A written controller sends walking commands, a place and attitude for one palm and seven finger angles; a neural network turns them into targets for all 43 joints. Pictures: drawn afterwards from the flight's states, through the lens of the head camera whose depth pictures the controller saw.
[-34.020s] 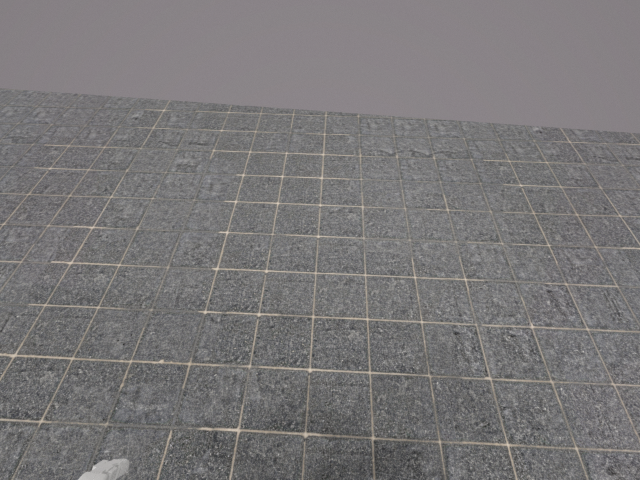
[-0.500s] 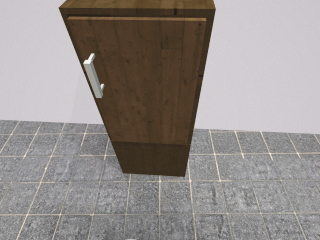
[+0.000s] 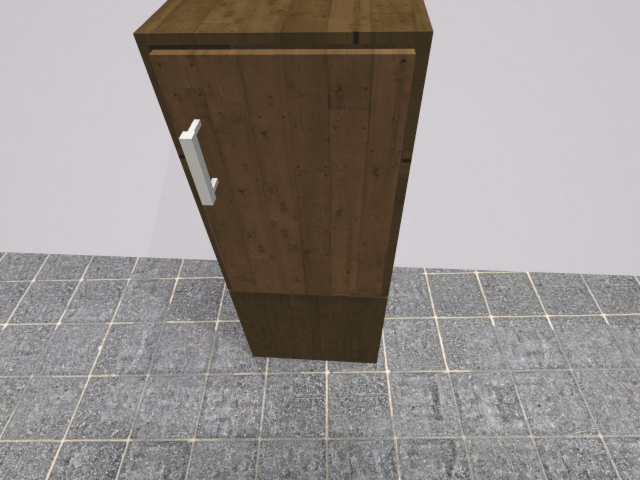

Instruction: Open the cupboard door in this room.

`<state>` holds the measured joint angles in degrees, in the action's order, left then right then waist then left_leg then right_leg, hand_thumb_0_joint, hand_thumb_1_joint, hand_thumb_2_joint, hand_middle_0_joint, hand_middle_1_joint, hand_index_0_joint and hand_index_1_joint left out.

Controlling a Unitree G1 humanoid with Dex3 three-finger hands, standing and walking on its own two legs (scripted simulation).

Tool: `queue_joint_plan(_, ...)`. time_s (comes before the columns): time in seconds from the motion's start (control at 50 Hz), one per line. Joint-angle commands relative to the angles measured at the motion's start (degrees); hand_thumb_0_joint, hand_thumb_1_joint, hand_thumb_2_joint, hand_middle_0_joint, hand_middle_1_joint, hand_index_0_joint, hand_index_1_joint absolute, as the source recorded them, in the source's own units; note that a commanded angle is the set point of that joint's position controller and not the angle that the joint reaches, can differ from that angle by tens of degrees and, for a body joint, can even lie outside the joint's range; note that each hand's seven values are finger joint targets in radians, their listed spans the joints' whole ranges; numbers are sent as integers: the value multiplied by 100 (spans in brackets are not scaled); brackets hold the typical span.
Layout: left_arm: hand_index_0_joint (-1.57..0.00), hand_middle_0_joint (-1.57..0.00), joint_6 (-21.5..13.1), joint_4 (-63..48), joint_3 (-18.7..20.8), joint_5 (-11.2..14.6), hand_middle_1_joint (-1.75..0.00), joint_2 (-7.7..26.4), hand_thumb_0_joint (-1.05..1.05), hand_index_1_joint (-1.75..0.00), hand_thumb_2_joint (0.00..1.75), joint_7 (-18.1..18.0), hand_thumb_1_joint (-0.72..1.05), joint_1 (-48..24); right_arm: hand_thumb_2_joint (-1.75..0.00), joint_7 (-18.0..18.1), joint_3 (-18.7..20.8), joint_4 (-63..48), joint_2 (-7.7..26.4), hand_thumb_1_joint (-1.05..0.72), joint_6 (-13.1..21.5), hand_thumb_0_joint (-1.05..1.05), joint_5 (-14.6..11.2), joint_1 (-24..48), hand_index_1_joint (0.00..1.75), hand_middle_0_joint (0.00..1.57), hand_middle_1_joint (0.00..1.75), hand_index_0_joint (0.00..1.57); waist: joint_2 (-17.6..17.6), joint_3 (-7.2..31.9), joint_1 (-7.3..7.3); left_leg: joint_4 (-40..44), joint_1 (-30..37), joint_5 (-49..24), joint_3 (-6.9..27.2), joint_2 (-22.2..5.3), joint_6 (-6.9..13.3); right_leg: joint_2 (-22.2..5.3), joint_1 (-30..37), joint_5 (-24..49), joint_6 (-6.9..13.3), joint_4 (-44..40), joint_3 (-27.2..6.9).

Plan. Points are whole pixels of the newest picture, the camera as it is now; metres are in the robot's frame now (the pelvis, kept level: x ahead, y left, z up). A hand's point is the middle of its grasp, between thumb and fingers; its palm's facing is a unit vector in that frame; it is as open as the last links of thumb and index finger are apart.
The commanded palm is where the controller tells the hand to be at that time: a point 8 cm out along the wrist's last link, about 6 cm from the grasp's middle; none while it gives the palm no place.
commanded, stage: look again from close up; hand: left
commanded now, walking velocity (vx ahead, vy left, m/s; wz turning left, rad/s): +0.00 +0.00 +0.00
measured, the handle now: (202, 163) +0.58 +0.24 +0.08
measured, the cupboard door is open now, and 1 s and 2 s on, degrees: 0 0 0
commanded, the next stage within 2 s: raise the hand with hooked fingers in 0.32 s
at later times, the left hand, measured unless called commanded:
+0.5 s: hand out of the picture +0.08 +0.17 -0.13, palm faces +0.18 -0.96 -0.21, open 7.4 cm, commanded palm +0.10 +0.22 -0.06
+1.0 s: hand (167, 453) +0.16 +0.20 -0.02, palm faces +0.05 -1.00 -0.04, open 9.6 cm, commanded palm +0.15 +0.25 -0.01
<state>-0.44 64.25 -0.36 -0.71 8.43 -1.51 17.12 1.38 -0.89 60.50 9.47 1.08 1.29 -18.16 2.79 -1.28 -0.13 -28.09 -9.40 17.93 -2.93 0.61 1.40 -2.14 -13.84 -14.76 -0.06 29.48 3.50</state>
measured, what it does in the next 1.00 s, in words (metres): lowers itself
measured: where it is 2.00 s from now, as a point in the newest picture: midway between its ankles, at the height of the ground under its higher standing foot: outside the picture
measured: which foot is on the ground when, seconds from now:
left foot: down 0.00-1.00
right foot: down 0.00-1.00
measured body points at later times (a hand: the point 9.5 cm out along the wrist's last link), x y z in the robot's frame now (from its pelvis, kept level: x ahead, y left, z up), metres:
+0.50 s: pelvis +0.00 -0.02 +0.00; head +0.01 -0.03 +0.45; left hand +0.07 +0.22 -0.11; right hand +0.02 -0.25 -0.15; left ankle -0.03 +0.10 -0.74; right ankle +0.01 -0.12 -0.74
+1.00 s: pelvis -0.03 -0.02 -0.07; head +0.02 +0.00 +0.37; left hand +0.15 +0.25 -0.01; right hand +0.20 -0.23 -0.12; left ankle -0.03 +0.10 -0.74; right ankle +0.01 -0.12 -0.74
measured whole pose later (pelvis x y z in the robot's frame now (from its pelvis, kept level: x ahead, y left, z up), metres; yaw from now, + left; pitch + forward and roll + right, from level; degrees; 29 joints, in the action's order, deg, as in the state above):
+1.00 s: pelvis -0.03 -0.02 -0.07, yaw +2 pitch +10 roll -2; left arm -25.1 0.6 12.5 16.1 13.4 20.6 22.6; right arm 2.4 -0.2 28.8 13.5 14.4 -1.1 -9.9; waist -0.3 5.3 2.7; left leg -63.7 -42.8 31.2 2.3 -1.8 -0.3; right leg -1.3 -43.7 -26.2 2.2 59.6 7.9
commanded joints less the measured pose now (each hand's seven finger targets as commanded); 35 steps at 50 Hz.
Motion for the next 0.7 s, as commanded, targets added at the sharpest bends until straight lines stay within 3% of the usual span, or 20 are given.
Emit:
queue_joint_plan(0.0,-20,-20,-142,-233,85,18,-30,616,0,-30,90,-33,90,174,-90,44,93,-165,530,-90,145,0,-44,-299,30,20,30,20,-338,-243,-1,829,-423,-997,591,-631,104,-382,235,712,216,-443,-502)
queue_joint_plan(0.24,-20,-20,-152,-192,127,8,-30,696,0,-30,90,-36,90,100,-90,52,93,100,520,-90,139,0,-42,-167,30,20,30,20,-406,-295,39,889,-307,-872,471,-600,55,-462,264,808,256,-618,-617)
queue_joint_plan(0.28,-20,-20,-147,-195,127,7,-30,711,0,-30,90,-33,90,85,-90,52,92,129,515,-90,133,0,-38,-152,30,20,30,20,-261,-345,51,898,-323,-878,462,-596,50,-459,258,793,265,-646,-619)
queue_joint_plan(0.38,-20,-20,-168,-213,149,8,-30,778,0,-30,90,-26,90,40,-90,52,113,175,519,-90,125,0,-38,-150,30,20,30,20,-341,-184,40,829,-225,-931,408,-598,17,-488,352,974,287,-697,-657)
queue_joint_plan(0.4,-20,-20,-214,3,149,-25,-30,775,0,-30,90,-281,90,604,-90,2,163,-164,635,-90,129,0,-109,381,30,20,30,20,-1105,-200,248,-357,-643,-1251,180,-708,-147,-782,521,3734,114,-475,-886)
queue_joint_plan(0.42,-20,-20,-1582,-8647,896,1187,-32,2076,0,-32,89,-151,88,-3893,-90,282,303,-2116,1602,-90,1030,0,-389,378,30,20,30,20,127,2591,-445,416,682,-1662,244,-23,45,-276,1048,2607,165,-213,-687)
queue_joint_plan(0.44,-20,-20,-1316,-7156,962,707,-33,1799,0,-33,88,-381,85,-1084,-90,504,221,-1891,1130,-90,1475,0,-279,864,30,20,30,20,1046,2477,115,412,677,-2111,54,-88,79,48,991,1495,322,-13,-441)
queue_joint_plan(0.46,-21,-21,-625,-6401,339,980,-34,477,0,-34,87,-503,83,311,-90,473,268,-1913,857,-90,1644,0,-413,938,30,20,30,20,980,1327,-19,423,-49,-1692,198,-110,-128,77,349,792,264,-153,-123)
queue_joint_plan(0.48,-21,-21,-649,-6216,326,1085,-36,237,0,-36,86,-398,81,79,-90,454,242,-1804,973,-90,1699,0,-411,724,30,20,30,20,126,498,-183,306,-425,-1185,250,-81,-79,90,-117,567,136,-252,42)
queue_joint_plan(0.5,-21,-21,-990,-6454,574,1164,-37,545,0,-37,85,-269,78,-421,-90,412,343,-2153,1143,-90,1808,0,-366,865,30,20,30,20,-293,-192,-339,95,-856,-645,379,-42,-28,97,-710,46,80,-272,58)
queue_joint_plan(0.52,-21,-21,-1356,-6124,885,1161,-39,728,0,-39,84,-73,76,-293,-90,377,440,-2251,1219,-90,1863,0,-255,714,30,20,30,20,-919,2,-327,-164,-1142,-282,315,3,-8,93,-1056,-549,31,-209,85)
queue_joint_plan(0.54,-21,-21,-1735,-5632,1013,1239,-40,537,0,-40,83,202,74,387,-90,327,497,-2433,1164,-90,1916,0,-198,772,30,20,30,20,-1288,51,-108,-456,-1602,-51,287,41,-35,97,-1292,-991,23,-1,77)
queue_joint_plan(0.56,-21,-21,-2111,-5221,1112,1297,-42,497,0,-42,82,554,71,1035,-90,222,544,-2664,1134,-90,1967,0,-223,850,30,20,30,20,-1016,50,130,-731,-1913,24,211,101,-100,57,-1374,-1158,85,245,-37)
queue_joint_plan(0.6,-22,-22,-2993,-5049,1108,1514,-45,277,0,-45,80,1339,67,1582,-90,36,615,-3040,1099,-90,2009,0,-181,936,30,20,30,20,-1569,542,328,-1419,-2625,-56,141,160,-155,57,-1442,-882,117,941,-220)
queue_joint_plan(0.64,-22,-22,-3751,-5179,1303,1649,-48,562,0,-48,78,2167,62,1572,-90,-123,676,-3382,1190,-90,2021,0,-194,1070,30,20,30,20,-1237,930,310,-2054,-3196,-60,123,223,-181,-61,-1457,-332,140,1424,-542)
queue_joint_plan(0.66,-22,-22,-3803,-4933,1629,1694,-50,881,0,-50,77,2498,60,1682,-90,-171,733,-3486,1242,-90,1957,0,-256,1008,30,20,30,20,-1087,1096,378,-2271,-3327,-96,106,225,-173,-130,-1430,-179,166,1583,-751)
queue_joint_plan(0.68,-22,-22,-3665,-5308,1684,1831,-51,972,0,-51,76,2696,57,1546,-90,-159,707,-3759,1285,-90,1879,0,-296,1148,30,20,30,20,-986,1354,426,-2374,-3508,-18,22,280,-128,-173,-1360,-281,136,1610,-867)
